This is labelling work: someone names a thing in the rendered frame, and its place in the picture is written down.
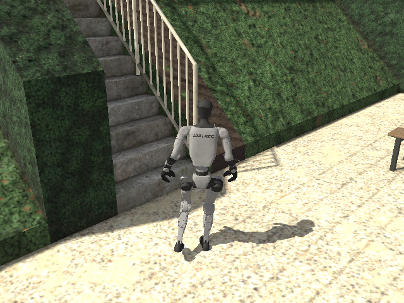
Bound stairs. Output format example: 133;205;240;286
63;0;197;214

